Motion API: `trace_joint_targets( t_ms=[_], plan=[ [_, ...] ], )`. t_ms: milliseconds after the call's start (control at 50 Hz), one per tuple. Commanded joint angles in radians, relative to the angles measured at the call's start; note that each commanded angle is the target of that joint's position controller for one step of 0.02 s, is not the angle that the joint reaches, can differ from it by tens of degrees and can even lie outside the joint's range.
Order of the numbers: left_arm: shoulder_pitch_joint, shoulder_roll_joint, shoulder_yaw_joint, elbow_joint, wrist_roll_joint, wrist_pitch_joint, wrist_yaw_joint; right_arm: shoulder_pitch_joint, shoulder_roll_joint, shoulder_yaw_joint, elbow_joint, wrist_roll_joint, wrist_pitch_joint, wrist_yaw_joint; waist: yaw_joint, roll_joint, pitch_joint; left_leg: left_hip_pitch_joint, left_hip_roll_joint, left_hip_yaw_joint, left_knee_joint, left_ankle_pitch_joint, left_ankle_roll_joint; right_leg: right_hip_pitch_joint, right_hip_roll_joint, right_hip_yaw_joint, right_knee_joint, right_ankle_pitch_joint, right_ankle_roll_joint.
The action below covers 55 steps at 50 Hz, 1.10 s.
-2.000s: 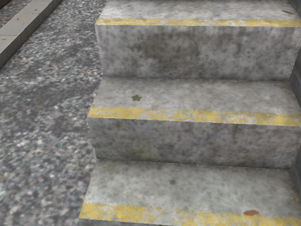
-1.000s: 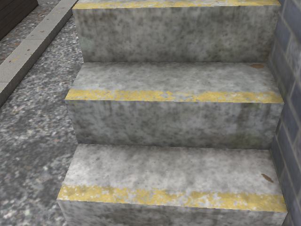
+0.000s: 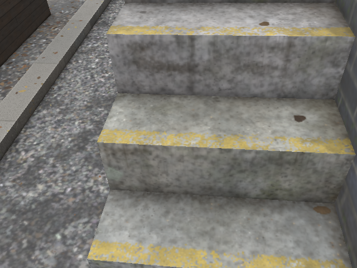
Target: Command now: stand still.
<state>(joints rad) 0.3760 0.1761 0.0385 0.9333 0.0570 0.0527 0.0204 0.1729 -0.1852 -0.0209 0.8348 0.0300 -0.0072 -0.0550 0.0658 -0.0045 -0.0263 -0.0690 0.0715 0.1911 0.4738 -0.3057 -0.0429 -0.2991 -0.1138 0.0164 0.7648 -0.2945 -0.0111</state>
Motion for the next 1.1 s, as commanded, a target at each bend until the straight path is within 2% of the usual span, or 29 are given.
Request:
trace_joint_targets(
  t_ms=[20, 40, 60, 80, 100, 120, 140, 160, 180, 200, 220, 280, 300, 320, 360, 380, 400, 440, 460, 500, 520, 580, 600, 640, 660, 820, 940, 980, 1100],
  plan=[
    [0.173, 0.009, -0.026, 0.093, 0.012, -0.034, -0.023, 0.073, -0.024, -0.013, -0.050, 0.051, 0.042, 0.043, -0.079, -0.160, -0.025, -0.021, 0.049, -0.129, 0.330, 0.206, 0.068, 0.128, -0.018, 0.102, -0.330, 0.822, -0.048],
    [0.159, -0.014, -0.039, 0.106, -0.022, -0.043, -0.014, 0.183, 0.049, -0.003, -0.007, 0.026, 0.061, 0.059, -0.149, -0.270, -0.022, -0.082, -0.019, -0.152, 0.377, -0.128, -0.009, 0.149, -0.071, 0.143, -0.300, 1.163, -0.065],
    [0.132, 0.022, -0.031, 0.084, -0.041, -0.045, -0.007, 0.234, 0.052, -0.011, 0.030, 0.026, 0.085, 0.053, -0.145, -0.292, 0.008, -0.099, -0.016, -0.161, 0.334, -0.225, -0.052, 0.059, -0.149, 0.248, -0.376, 0.790, -0.171],
    [0.040, 0.031, -0.032, 0.052, -0.033, -0.035, 0.002, 0.165, 0.018, -0.015, 0.023, 0.033, 0.084, 0.054, -0.132, -0.226, 0.080, -0.131, 0.003, -0.162, 0.198, -0.206, -0.058, -0.002, -0.098, 0.238, -0.433, 0.352, -0.189],
    [-0.071, 0.052, -0.030, 0.020, -0.027, -0.019, 0.026, 0.056, -0.003, -0.020, -0.002, 0.031, 0.080, 0.041, -0.133, -0.105, 0.157, -0.136, -0.006, -0.146, -0.037, -0.099, -0.050, -0.048, -0.035, 0.224, -0.462, 0.042, -0.135],
    [-0.153, 0.059, -0.033, -0.025, -0.025, -0.037, 0.031, -0.043, -0.032, -0.016, -0.023, 0.009, 0.076, 0.029, -0.112, -0.058, 0.202, -0.178, 0.028, -0.220, -0.086, -0.013, -0.055, -0.025, -0.058, 0.257, -0.492, 0.083, -0.072],
    [-0.105, 0.076, -0.024, -0.008, -0.046, -0.052, 0.033, -0.063, -0.064, -0.022, -0.026, -0.002, 0.073, 0.032, -0.079, -0.037, 0.160, -0.193, 0.037, -0.233, -0.056, -0.047, -0.058, 0.079, -0.076, 0.275, -0.525, 0.225, -0.017],
    [-0.033, 0.089, -0.013, 0.024, -0.053, -0.064, 0.034, -0.057, -0.063, -0.025, -0.019, 0.004, 0.070, 0.038, -0.060, -0.072, 0.131, -0.189, 0.038, -0.241, -0.048, -0.046, -0.053, 0.158, -0.080, 0.276, -0.503, 0.389, 0.003],
    [0.026, 0.080, -0.009, 0.051, -0.067, -0.060, 0.035, -0.011, -0.035, -0.023, -0.008, 0.014, 0.075, 0.055, -0.066, -0.084, 0.088, -0.180, 0.045, -0.235, -0.053, -0.032, -0.049, 0.233, -0.076, 0.245, -0.466, 0.568, 0.002],
    [0.057, 0.065, -0.006, 0.058, -0.073, -0.056, 0.040, 0.005, -0.034, -0.026, -0.001, 0.021, 0.074, 0.064, -0.063, -0.090, 0.053, -0.192, 0.044, -0.231, -0.061, -0.012, -0.045, 0.304, -0.066, 0.212, -0.434, 0.685, -0.008],
    [0.063, 0.048, -0.003, 0.057, -0.072, -0.052, 0.046, 0.020, -0.029, -0.027, 0.004, 0.024, 0.072, 0.071, -0.066, -0.085, 0.020, -0.198, 0.044, -0.232, -0.069, 0.005, -0.041, 0.348, -0.057, 0.180, -0.416, 0.722, -0.019],
    [0.037, 0.025, 0.004, 0.032, -0.064, -0.044, 0.044, 0.029, -0.029, -0.029, 0.006, 0.011, 0.069, 0.073, -0.068, -0.020, -0.009, -0.187, 0.041, -0.230, -0.114, 0.056, -0.030, 0.363, -0.031, 0.129, -0.414, 0.669, -0.042],
    [0.029, 0.026, 0.006, 0.026, -0.063, -0.042, 0.044, 0.035, -0.027, -0.028, 0.005, 0.006, 0.067, 0.070, -0.072, -0.017, -0.008, -0.183, 0.042, -0.232, -0.127, 0.072, -0.028, 0.360, -0.024, 0.118, -0.419, 0.648, -0.047],
    [0.016, 0.043, 0.013, 0.011, -0.058, -0.047, 0.047, 0.032, -0.044, -0.031, 0.005, 0.003, 0.054, 0.056, -0.069, -0.035, 0.003, -0.191, 0.042, -0.239, -0.142, 0.099, -0.024, 0.361, -0.015, 0.108, -0.433, 0.583, -0.057],
    [0.012, 0.039, 0.014, 0.005, -0.056, -0.051, 0.046, 0.045, -0.054, -0.032, 0.008, 0.001, 0.042, 0.047, -0.071, -0.025, 0.014, -0.180, 0.044, -0.241, -0.165, 0.151, -0.016, 0.349, -0.003, 0.087, -0.445, 0.541, -0.067],
    [0.012, 0.040, 0.014, 0.002, -0.057, -0.051, 0.045, 0.053, -0.058, -0.032, 0.008, 0.001, 0.038, 0.046, -0.073, -0.017, 0.016, -0.175, 0.044, -0.242, -0.173, 0.175, -0.012, 0.349, 0.001, 0.078, -0.448, 0.538, -0.070],
    [0.018, 0.056, 0.019, 0.005, -0.048, -0.051, 0.046, 0.057, -0.050, -0.032, 0.011, -0.002, 0.035, 0.045, -0.075, -0.015, 0.052, -0.188, 0.045, -0.241, -0.206, 0.211, -0.008, 0.319, 0.003, 0.048, -0.434, 0.515, -0.069],
    [0.027, 0.063, 0.020, 0.002, -0.051, -0.051, 0.044, 0.064, -0.059, -0.034, 0.007, -0.002, 0.031, 0.048, -0.074, 0.016, 0.038, -0.159, 0.040, -0.238, -0.208, 0.270, -0.001, 0.312, 0.005, 0.041, -0.444, 0.517, -0.067],
    [0.037, 0.077, 0.026, 0.006, -0.044, -0.050, 0.043, 0.091, -0.058, -0.030, 0.020, 0.004, 0.021, 0.057, -0.073, 0.012, 0.024, -0.146, 0.042, -0.235, -0.223, 0.294, 0.004, 0.319, 0.007, 0.032, -0.439, 0.491, -0.061],
    [0.029, 0.083, 0.026, 0.000, -0.046, -0.048, 0.040, 0.083, -0.060, -0.029, 0.014, 0.002, 0.013, 0.065, -0.072, 0.038, 0.023, -0.129, 0.039, -0.234, -0.229, 0.326, 0.010, 0.305, 0.006, 0.028, -0.446, 0.466, -0.057],
    [0.018, 0.074, 0.025, 0.011, -0.047, -0.051, 0.036, 0.099, -0.051, -0.026, 0.017, -0.002, 0.016, 0.058, -0.083, 0.043, 0.014, -0.099, 0.050, -0.244, -0.240, 0.346, 0.011, 0.288, -0.003, 0.031, -0.453, 0.464, -0.050],
    [-0.005, 0.089, 0.026, 0.021, -0.048, -0.060, 0.031, 0.135, -0.059, -0.028, 0.013, -0.010, 0.019, 0.050, -0.098, 0.039, 0.007, -0.052, 0.047, -0.239, -0.256, 0.362, 0.018, 0.262, 0.004, 0.019, -0.466, 0.399, -0.043],
    [-0.021, 0.096, 0.027, 0.019, -0.045, -0.060, 0.031, 0.127, -0.066, -0.029, 0.004, -0.007, 0.019, 0.046, -0.095, 0.025, 0.016, -0.049, 0.048, -0.237, -0.256, 0.374, 0.018, 0.253, 0.010, 0.014, -0.469, 0.373, -0.040],
    [-0.026, 0.103, 0.028, 0.027, -0.046, -0.063, 0.028, 0.122, -0.066, -0.028, -0.008, -0.009, 0.022, 0.041, -0.094, 0.045, 0.029, -0.047, 0.047, -0.236, -0.255, 0.372, 0.023, 0.236, 0.005, 0.017, -0.478, 0.344, -0.035],
    [-0.042, 0.103, 0.026, 0.018, -0.038, -0.065, 0.022, 0.130, -0.069, -0.030, -0.005, -0.008, 0.024, 0.037, -0.098, 0.058, 0.023, -0.048, 0.042, -0.237, -0.244, 0.392, 0.025, 0.237, 0.004, 0.024, -0.464, 0.372, -0.036],
    [-0.026, 0.110, 0.029, 0.032, -0.036, -0.065, 0.016, 0.153, -0.055, -0.028, -0.014, -0.014, 0.029, 0.023, -0.089, 0.039, 0.067, -0.076, 0.036, -0.246, -0.254, 0.293, 0.034, 0.193, 0.001, 0.021, -0.479, 0.251, -0.023],
    [-0.022, 0.104, 0.029, 0.038, -0.038, -0.066, 0.017, 0.165, -0.052, -0.030, -0.013, -0.011, 0.029, 0.021, -0.091, 0.029, 0.074, -0.085, 0.034, -0.247, -0.258, 0.241, 0.033, 0.193, -0.001, 0.028, -0.487, 0.230, -0.023],
    [-0.009, 0.102, 0.031, 0.052, -0.045, -0.067, 0.023, 0.162, -0.049, -0.028, -0.018, -0.011, 0.027, 0.025, -0.087, 0.021, 0.093, -0.083, 0.039, -0.249, -0.274, 0.206, 0.029, 0.184, -0.001, 0.025, -0.508, 0.180, -0.020],
    [-0.011, 0.105, 0.034, 0.062, -0.047, -0.065, 0.026, 0.179, -0.057, -0.031, -0.019, -0.006, 0.025, 0.027, -0.090, 0.022, 0.078, -0.073, 0.040, -0.248, -0.276, 0.208, 0.017, 0.216, -0.004, 0.046, -0.511, 0.244, -0.026]
  ],
)
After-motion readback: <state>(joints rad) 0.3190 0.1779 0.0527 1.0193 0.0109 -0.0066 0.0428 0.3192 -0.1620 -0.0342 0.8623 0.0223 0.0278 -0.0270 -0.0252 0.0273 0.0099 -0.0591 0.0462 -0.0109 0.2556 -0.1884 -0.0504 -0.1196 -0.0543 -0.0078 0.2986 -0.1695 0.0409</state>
